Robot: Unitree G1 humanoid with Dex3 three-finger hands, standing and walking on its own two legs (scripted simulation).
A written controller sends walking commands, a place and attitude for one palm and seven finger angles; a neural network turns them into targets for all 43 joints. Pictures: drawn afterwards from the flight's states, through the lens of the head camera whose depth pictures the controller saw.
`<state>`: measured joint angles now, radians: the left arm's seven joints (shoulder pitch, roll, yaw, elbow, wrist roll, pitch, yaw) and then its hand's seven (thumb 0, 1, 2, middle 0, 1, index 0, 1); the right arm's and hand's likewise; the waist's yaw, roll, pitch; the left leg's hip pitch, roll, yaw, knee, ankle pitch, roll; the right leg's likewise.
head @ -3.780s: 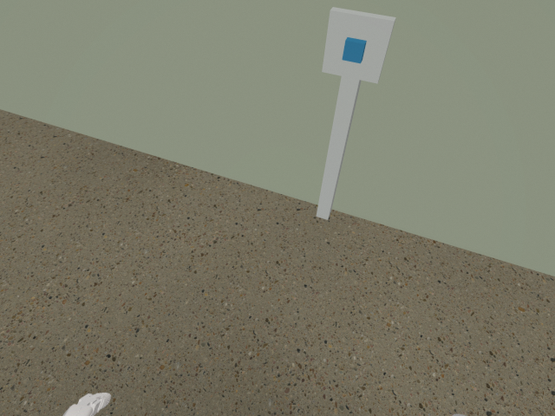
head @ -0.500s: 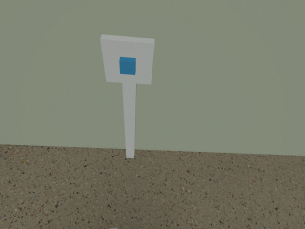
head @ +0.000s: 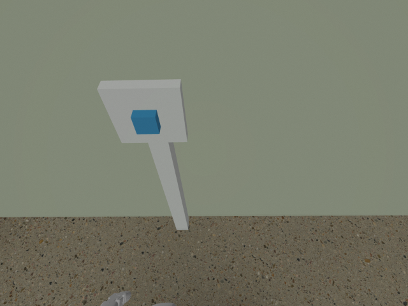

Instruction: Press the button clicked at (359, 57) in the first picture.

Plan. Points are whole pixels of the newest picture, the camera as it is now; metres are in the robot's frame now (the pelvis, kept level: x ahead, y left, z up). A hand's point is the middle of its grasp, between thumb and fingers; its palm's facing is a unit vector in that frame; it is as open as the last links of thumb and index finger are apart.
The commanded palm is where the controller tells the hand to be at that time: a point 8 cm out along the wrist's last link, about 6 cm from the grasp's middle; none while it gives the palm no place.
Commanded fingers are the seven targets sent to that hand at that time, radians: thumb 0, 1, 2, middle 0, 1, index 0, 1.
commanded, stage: come to a stop and stand still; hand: left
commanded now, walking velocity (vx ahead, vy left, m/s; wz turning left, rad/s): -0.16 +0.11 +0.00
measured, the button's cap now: (146, 121) +0.50 +0.16 +0.05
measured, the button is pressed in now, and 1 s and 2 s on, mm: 0 0 0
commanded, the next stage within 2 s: look again from close up in 1.12 s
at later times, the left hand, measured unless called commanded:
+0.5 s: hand out of the picture -0.04 +0.24 -0.17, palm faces +0.04 -0.98 -0.19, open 7.4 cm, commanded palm none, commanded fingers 0.00 0.90 0.90 -0.20 -0.30 -0.20 -0.30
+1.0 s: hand out of the picture -0.03 +0.14 -0.17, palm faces +0.03 -0.98 -0.18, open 7.3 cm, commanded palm none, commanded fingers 0.00 0.90 0.90 -0.20 -0.30 -0.20 -0.30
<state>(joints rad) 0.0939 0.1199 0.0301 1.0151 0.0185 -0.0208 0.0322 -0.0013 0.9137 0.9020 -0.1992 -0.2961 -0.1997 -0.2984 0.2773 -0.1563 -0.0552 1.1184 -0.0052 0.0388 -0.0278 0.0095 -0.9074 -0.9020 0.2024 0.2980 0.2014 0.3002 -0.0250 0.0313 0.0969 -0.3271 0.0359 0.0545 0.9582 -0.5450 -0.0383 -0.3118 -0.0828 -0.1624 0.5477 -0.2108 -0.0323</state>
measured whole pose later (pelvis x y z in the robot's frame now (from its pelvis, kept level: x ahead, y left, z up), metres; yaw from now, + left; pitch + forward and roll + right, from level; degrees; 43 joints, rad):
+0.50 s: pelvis -0.02 +0.05 +0.01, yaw -1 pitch +0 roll -1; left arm 0.32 0.23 0.06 1.10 0.02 0.06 0.00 0.01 0.91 0.90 -0.20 -0.30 -0.20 -0.30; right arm 0.23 -0.14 -0.03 1.03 -0.03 -0.01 -0.04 0.01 -0.92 -0.90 0.21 0.30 0.21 0.30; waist 0.01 -0.05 0.02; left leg -0.20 0.02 0.10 0.37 -0.18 0.04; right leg -0.35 -0.03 0.01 0.90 -0.38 0.05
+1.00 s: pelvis -0.03 -0.02 +0.01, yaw +0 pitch -2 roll +0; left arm 0.29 0.12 0.01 1.14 0.00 0.00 0.03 0.02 0.93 0.90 -0.20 -0.30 -0.20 -0.30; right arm 0.33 -0.11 -0.01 1.19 -0.02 0.02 -0.03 0.01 -0.91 -0.90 0.20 0.30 0.20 0.30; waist -0.02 0.02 0.03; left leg -0.21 0.10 0.04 0.44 -0.19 -0.07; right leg -0.11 0.03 -0.08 0.43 -0.29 -0.05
